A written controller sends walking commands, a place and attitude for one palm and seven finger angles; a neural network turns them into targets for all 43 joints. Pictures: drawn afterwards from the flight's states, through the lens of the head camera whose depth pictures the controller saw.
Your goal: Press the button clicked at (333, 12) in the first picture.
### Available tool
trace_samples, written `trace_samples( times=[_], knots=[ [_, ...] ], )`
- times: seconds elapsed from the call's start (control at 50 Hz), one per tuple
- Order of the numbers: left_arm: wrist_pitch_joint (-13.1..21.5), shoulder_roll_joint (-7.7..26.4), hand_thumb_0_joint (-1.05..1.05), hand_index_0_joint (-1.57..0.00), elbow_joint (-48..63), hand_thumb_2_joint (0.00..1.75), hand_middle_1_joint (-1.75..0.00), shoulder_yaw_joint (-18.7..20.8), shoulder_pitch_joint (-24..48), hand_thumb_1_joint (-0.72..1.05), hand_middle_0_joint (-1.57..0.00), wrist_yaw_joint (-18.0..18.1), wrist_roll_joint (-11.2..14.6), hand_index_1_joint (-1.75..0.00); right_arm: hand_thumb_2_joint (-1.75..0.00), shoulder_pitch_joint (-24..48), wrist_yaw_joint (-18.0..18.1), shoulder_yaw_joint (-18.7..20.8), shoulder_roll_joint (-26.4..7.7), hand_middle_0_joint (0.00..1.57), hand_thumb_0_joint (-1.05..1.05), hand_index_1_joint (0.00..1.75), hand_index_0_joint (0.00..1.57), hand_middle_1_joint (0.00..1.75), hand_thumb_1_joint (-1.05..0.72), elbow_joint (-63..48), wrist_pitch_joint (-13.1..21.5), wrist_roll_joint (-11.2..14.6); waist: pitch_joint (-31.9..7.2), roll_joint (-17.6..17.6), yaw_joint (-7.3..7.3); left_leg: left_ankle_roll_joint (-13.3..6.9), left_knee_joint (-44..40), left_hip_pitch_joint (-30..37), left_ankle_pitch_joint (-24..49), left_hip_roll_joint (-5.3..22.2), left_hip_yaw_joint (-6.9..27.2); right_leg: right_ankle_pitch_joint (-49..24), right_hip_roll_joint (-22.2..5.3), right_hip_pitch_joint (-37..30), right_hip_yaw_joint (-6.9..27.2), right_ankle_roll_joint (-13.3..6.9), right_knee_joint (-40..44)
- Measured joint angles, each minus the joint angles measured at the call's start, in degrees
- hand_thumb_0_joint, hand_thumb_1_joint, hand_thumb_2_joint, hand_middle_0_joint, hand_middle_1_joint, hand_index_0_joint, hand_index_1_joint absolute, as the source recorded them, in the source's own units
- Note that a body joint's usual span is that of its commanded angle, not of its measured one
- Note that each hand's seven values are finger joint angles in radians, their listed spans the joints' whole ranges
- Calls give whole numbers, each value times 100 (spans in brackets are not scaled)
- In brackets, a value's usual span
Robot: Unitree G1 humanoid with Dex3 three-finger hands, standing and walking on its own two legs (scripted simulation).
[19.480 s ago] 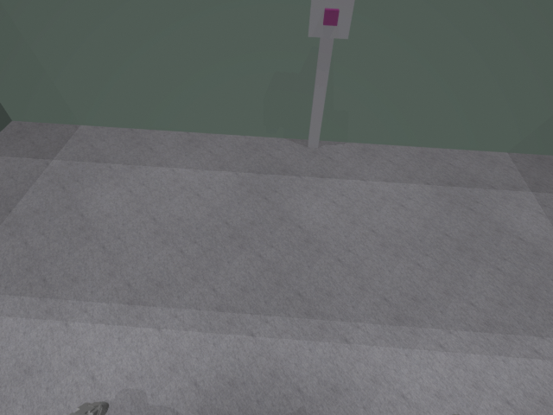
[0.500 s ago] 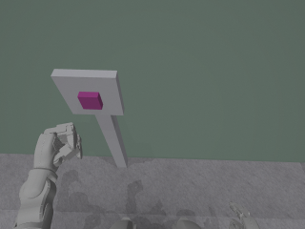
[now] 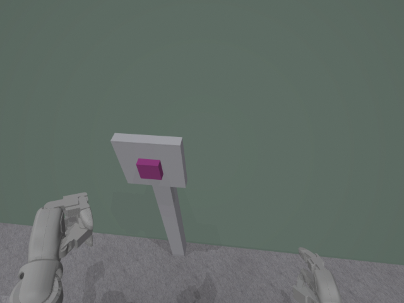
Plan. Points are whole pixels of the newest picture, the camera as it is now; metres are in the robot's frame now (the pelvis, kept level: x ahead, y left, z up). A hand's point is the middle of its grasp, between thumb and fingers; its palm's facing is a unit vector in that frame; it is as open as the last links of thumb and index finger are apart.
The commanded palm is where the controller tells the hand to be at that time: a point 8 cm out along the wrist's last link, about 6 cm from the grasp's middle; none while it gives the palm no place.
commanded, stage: draw the hand back to the body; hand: left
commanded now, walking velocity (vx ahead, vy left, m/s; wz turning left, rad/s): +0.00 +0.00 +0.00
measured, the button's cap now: (150, 168) +0.45 +0.19 -0.03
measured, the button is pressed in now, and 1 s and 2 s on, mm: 0 0 0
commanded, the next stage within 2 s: step back with the hand held close in 0.64 s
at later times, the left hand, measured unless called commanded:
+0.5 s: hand (37, 227) +0.17 +0.24 +0.18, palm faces +0.41 -0.82 -0.40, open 3.1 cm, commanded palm +0.12 +0.28 +0.19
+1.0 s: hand (41, 239) +0.16 +0.24 +0.16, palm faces +0.32 -0.83 -0.45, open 3.1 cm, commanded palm +0.10 +0.28 +0.18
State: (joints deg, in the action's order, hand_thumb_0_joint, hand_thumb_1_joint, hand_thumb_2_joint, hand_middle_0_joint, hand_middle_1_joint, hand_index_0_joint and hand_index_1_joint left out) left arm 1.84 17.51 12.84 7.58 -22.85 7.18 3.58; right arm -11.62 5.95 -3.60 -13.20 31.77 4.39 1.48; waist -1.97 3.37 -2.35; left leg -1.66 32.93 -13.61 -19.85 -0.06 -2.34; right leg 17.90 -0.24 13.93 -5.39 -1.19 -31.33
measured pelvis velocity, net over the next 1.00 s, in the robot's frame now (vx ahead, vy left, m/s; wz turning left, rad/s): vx -0.04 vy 0.01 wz -0.03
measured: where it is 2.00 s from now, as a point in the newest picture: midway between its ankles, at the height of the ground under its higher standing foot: outside the picture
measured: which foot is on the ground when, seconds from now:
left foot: down 0.00-1.00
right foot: down 0.00-1.00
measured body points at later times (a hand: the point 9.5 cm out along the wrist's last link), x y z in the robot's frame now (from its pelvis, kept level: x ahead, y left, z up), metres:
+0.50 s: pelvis -0.01 +0.00 +0.01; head -0.03 -0.02 +0.46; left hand +0.14 +0.28 +0.20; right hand +0.18 -0.22 -0.07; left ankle -0.03 +0.10 -0.73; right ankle -0.01 -0.10 -0.73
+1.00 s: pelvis -0.04 +0.01 +0.01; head -0.03 -0.01 +0.46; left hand +0.14 +0.28 +0.19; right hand +0.13 -0.24 -0.07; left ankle -0.03 +0.10 -0.73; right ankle -0.01 -0.10 -0.73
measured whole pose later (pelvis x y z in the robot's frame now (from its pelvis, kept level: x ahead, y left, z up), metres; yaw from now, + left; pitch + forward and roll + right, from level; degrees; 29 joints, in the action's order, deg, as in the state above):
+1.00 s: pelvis -0.04 +0.01 +0.01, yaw -2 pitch -1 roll -1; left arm 9.5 19.6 28.7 18.5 -34.5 7.0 2.4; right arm -11.0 4.4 -0.5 -13.9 33.1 2.2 -0.3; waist 0.9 3.1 0.0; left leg -2.3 25.8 -11.8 -13.4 0.2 -4.2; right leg 9.8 0.4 12.0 -3.6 -0.8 -22.6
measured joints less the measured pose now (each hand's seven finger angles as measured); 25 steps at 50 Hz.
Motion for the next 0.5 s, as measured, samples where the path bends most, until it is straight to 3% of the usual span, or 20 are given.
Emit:
trace_samples(
  times=[0.2, 0.42, 0.5],
  knots=[
    [-16, 58, 2, -131, 852, 90, -150, 349, -449, 89, -130, -30, -31, -150, -90, 48, -163, 8, 40, 20, 1, 30, 21, 30, -91, 160, 99, -106, 165, 76, -91, -14, -633, 696, 237, -29, -44, -245, 10, -675, 48, 33, 619],
    [234, 234, 2, -131, 1607, 90, -150, 924, -829, 89, -130, -57, 1, -150, -90, -15, -210, 136, 2, 20, 1, 30, 21, 30, -91, 287, 178, -124, 194, 127, -157, -2, -751, 898, 316, 10, -83, -374, 58, -887, 87, 20, 797],
    [292, 140, 2, -131, 1504, 90, -150, 939, -796, 89, -130, -63, -1, -150, -90, -2, -203, 169, -7, 20, 1, 30, 21, 30, -91, 303, 156, -119, 250, 129, -157, 0, -764, 911, 366, 15, -87, -423, 63, -898, 89, 9, 807]
  ],
)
